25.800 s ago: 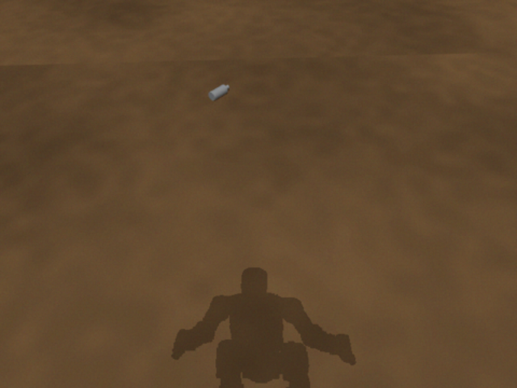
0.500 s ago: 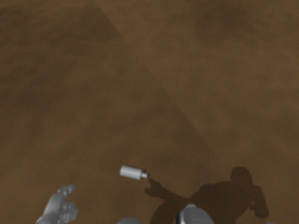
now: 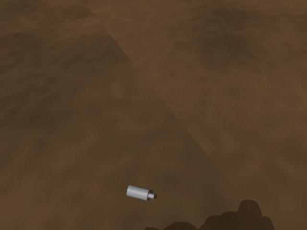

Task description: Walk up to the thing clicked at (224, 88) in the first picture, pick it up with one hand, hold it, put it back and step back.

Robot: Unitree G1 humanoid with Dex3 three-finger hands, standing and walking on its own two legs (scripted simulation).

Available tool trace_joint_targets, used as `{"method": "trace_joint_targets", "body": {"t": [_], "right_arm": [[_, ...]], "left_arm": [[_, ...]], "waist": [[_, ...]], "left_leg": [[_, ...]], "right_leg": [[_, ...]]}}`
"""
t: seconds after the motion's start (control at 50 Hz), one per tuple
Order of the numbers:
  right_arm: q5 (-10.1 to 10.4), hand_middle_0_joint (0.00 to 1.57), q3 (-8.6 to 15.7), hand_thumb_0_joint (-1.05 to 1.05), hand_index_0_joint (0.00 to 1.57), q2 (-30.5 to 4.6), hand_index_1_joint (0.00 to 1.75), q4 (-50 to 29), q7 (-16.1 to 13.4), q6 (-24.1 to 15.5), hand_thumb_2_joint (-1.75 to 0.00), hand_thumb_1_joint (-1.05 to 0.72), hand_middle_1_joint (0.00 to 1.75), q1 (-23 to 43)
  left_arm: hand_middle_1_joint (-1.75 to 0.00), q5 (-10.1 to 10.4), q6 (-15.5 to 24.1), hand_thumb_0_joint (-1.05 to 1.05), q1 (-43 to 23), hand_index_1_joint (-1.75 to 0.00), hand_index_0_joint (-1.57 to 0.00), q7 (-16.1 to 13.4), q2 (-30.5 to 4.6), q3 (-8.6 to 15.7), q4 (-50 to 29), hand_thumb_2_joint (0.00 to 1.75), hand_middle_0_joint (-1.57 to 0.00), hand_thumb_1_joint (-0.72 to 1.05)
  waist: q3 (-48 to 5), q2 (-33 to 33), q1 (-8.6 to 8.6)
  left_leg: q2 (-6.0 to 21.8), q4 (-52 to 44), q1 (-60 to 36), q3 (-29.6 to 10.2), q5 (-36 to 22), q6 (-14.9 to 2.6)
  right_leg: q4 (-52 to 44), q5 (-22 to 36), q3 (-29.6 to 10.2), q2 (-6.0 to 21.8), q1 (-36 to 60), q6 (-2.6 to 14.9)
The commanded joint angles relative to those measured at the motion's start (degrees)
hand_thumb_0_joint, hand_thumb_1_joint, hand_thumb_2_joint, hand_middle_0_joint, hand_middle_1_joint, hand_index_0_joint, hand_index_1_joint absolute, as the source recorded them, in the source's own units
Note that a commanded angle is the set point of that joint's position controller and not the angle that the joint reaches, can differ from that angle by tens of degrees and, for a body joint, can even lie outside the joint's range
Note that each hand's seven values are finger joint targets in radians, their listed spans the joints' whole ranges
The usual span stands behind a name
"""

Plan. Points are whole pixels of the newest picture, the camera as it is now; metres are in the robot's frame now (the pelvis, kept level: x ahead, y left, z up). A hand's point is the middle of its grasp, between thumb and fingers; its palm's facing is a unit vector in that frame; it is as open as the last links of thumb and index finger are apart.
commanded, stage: walk up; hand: left
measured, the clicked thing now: (140, 193) +0.44 +0.15 -0.73
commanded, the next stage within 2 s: stand in 0.54 s
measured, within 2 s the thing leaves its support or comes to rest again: neither
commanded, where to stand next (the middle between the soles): +0.05 -0.03 m, yaw -5 degrees
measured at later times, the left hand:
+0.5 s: hand out of the picture +0.12 +0.24 -0.14, palm faces -0.08 -0.94 -0.33, open 7.4 cm
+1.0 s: hand out of the picture +0.10 +0.24 -0.14, palm faces -0.06 -0.94 -0.35, open 7.4 cm
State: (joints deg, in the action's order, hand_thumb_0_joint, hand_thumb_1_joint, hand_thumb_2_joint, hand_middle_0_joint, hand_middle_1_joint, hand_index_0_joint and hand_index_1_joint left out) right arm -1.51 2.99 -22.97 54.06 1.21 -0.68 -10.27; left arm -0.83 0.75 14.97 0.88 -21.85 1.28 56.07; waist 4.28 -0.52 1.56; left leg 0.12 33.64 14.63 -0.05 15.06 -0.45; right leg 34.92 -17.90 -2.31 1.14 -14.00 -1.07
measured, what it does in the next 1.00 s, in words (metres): stands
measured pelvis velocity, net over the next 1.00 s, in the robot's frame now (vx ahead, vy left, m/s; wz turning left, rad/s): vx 0.02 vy -0.01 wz -0.02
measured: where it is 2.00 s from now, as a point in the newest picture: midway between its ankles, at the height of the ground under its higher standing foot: outside the picture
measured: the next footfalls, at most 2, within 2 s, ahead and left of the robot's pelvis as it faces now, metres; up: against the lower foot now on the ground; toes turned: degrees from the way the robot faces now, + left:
none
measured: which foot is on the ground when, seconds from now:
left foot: down 0.00-1.00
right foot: down 0.00-1.00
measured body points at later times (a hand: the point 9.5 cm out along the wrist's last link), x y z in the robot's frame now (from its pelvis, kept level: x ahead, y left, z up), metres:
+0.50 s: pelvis +0.01 +0.00 +0.02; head +0.03 +0.00 +0.47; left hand +0.12 +0.29 -0.11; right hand +0.11 -0.32 -0.10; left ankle +0.03 +0.12 -0.73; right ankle +0.01 -0.14 -0.73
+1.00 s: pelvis +0.02 -0.01 +0.02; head +0.03 -0.01 +0.47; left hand +0.11 +0.29 -0.11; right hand +0.08 -0.32 -0.11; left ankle +0.03 +0.12 -0.73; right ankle +0.01 -0.14 -0.73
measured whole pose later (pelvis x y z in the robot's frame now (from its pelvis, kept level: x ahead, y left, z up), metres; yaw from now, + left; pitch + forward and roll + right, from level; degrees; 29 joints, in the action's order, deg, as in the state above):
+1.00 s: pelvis +0.02 -0.01 +0.02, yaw -1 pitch -2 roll +0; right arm -0.5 0.8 -20.0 66.0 0.9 -0.4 -5.6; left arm -0.4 0.8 5.5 0.6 -20.5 0.2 65.7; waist 3.3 -0.2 -1.0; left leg 1.7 18.5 6.9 0.6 9.8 1.3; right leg 18.8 -10.6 -3.5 -0.4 -6.3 -0.6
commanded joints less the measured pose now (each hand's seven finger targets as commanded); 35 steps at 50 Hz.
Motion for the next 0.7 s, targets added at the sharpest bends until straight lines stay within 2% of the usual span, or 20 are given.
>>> {"method": "trace_joint_targets", "body": {"t": [0.0, 0.04, 0.06, 0.12, 0.2, 0.24, 0.3, 0.4, 0.5, 0.52, 0.58, 0.64, 0.68], "right_arm": [[0.6, 0.20, 2.4, 0.00, 0.20, -14.5, 0.30, -3.3, -1.3, -2.1, -0.90, -0.90, 0.30, 5.6], [0.6, 0.20, 1.6, 0.00, 0.20, -13.1, 0.30, -2.6, -1.3, -2.0, -0.90, -0.90, 0.30, 7.8], [0.8, 0.20, 1.5, 0.00, 0.20, -12.9, 0.30, -2.3, -1.3, -1.9, -0.90, -0.90, 0.30, 7.6], [1.1, 0.20, 0.8, 0.00, 0.20, -11.4, 0.30, -1.0, -1.3, -1.9, -0.90, -0.90, 0.30, 6.9], [1.6, 0.20, 0.4, 0.00, 0.20, -10.5, 0.30, 1.0, -1.5, -2.3, -0.90, -0.90, 0.30, 7.4], [1.9, 0.20, 0.4, 0.00, 0.20, -10.4, 0.30, 1.6, -1.5, -2.1, -0.90, -0.90, 0.30, 8.3], [2.0, 0.20, 0.5, 0.00, 0.20, -10.0, 0.30, 2.8, -1.5, -1.9, -0.90, -0.90, 0.30, 7.9], [1.7, 0.20, 0.6, 0.00, 0.20, -9.9, 0.30, 4.4, -1.4, -1.6, -0.90, -0.90, 0.30, 9.3], [1.4, 0.20, 0.6, 0.00, 0.20, -10.0, 0.30, 5.6, -1.4, -1.4, -0.90, -0.90, 0.30, 9.6], [1.3, 0.20, 0.2, 0.00, 0.20, -9.5, 0.30, 6.2, -1.2, -1.1, -0.90, -0.90, 0.30, 9.5], [1.2, 0.20, 0.0, 0.00, 0.20, -9.4, 0.30, 6.6, -1.1, -1.3, -0.90, -0.90, 0.30, 10.4], [1.3, 0.20, 0.0, 0.00, 0.20, -9.7, 0.30, 7.4, -1.1, -1.4, -0.90, -0.90, 0.30, 9.5], [1.2, 0.20, 0.0, 0.00, 0.20, -9.9, 0.30, 7.8, -1.1, -1.4, -0.90, -0.90, 0.30, 9.6]], "left_arm": [[-0.30, 1.1, 0.1, 0.00, -3.1, -0.30, -0.20, -0.7, -11.9, 2.5, -2.7, 0.90, -0.20, 0.90], [-0.30, 1.1, 0.5, 0.00, -2.0, -0.30, -0.20, -0.5, -10.3, 2.1, -1.0, 0.90, -0.20, 0.90], [-0.30, 1.0, 0.7, 0.00, -2.2, -0.30, -0.20, -0.5, -11.2, 2.2, -0.3, 0.90, -0.20, 0.90], [-0.30, 1.0, 0.9, 0.00, -4.5, -0.30, -0.20, -0.5, -11.9, 1.9, 0.5, 0.90, -0.20, 0.90], [-0.30, 1.4, 1.1, 0.00, -6.6, -0.30, -0.20, -0.7, -11.5, 1.2, 1.7, 0.90, -0.20, 0.90], [-0.30, 1.2, 1.1, 0.00, -7.0, -0.30, -0.20, -0.9, -11.6, 0.9, 2.4, 0.90, -0.20, 0.90], [-0.30, 1.1, 1.1, 0.00, -9.1, -0.30, -0.20, -1.0, -11.7, 1.0, 3.2, 0.90, -0.20, 0.90], [-0.30, 1.0, 1.0, 0.00, -10.6, -0.30, -0.20, -1.1, -11.0, 0.8, 3.9, 0.90, -0.20, 0.90], [-0.30, 0.8, 0.8, 0.00, -12.0, -0.30, -0.20, -1.1, -11.0, 1.1, 4.5, 0.90, -0.20, 0.90], [-0.30, 0.6, 1.1, 0.00, -12.5, -0.30, -0.20, -1.2, -11.1, 1.0, 4.8, 0.90, -0.20, 0.90], [-0.30, 0.5, 1.2, 0.00, -12.4, -0.30, -0.20, -1.1, -11.2, 1.0, 5.4, 0.90, -0.20, 0.90], [-0.30, 0.6, 1.5, 0.00, -13.0, -0.30, -0.20, -1.2, -11.2, 1.1, 5.7, 0.90, -0.20, 0.90], [-0.30, 0.7, 1.6, 0.00, -12.7, -0.30, -0.20, -1.2, -11.0, 1.1, 5.8, 0.90, -0.20, 0.90]], "waist": [[-1.2, -1.5, -0.42], [0.0, -4.7, 0.68], [-0.4, -5.9, 0.19], [-2.6, -5.0, -1.03], [-5.8, -3.1, -1.07], [-6.3, -1.6, -1.16], [-7.3, 0.8, -1.96], [-7.5, 1.1, -1.94], [-6.2, 0.9, -2.05], [-7.0, -0.6, -1.97], [-6.3, 0.1, -1.51], [-6.9, 1.2, -1.92], [-6.1, 0.6, -1.82]], "left_leg": [[16.6, -19.2, 5.6, -19.9, 16.4, -9.11], [12.1, -17.3, 3.7, -13.3, 10.0, -5.61], [10.6, -15.9, 2.7, -11.5, 6.7, -4.32], [8.7, -15.9, 0.1, -8.6, 4.7, -2.59], [7.7, -13.6, -6.2, -5.6, -10.8, -1.47], [7.3, -13.0, -8.2, -4.3, -13.8, -1.34], [7.1, -13.2, -9.7, -3.4, -14.0, -1.13], [7.2, -14.5, -10.4, -2.7, -12.8, -1.03], [7.1, -15.7, -10.0, -2.5, -9.1, -0.76], [7.2, -16.8, -7.9, -4.0, -7.6, -0.78], [7.3, -17.4, -8.6, -4.1, -7.9, -0.58], [7.3, -17.1, -9.9, -4.3, -11.4, -0.42], [7.1, -17.0, -10.4, -4.1, -10.0, -0.25]], "right_leg": [[1.8, -7.0, -2.1, 0.6, 0.8, 2.30], [-5.1, -1.1, -3.4, 0.6, 1.3, 3.14], [-7.3, 2.3, -3.8, 0.8, 2.0, 3.24], [-9.7, 8.0, -5.0, 1.9, 3.3, 3.08], [-11.5, 17.0, -5.6, 3.5, 4.7, 2.70], [-13.3, 20.2, -5.9, 4.2, 5.1, 2.49], [-13.7, 21.6, -6.2, 4.7, 5.7, 2.56], [-15.1, 21.2, -6.2, 4.8, 5.8, 2.35], [-16.0, 17.5, -6.5, 4.4, 4.9, 2.58], [-17.3, 14.5, -6.1, 5.2, 7.6, 1.89], [-18.1, 13.5, -6.2, 5.2, 7.1, 2.00], [-18.1, 16.7, -5.8, 5.4, 7.3, 1.86], [-19.1, 15.3, -6.1, 5.4, 6.0, 1.80]]}}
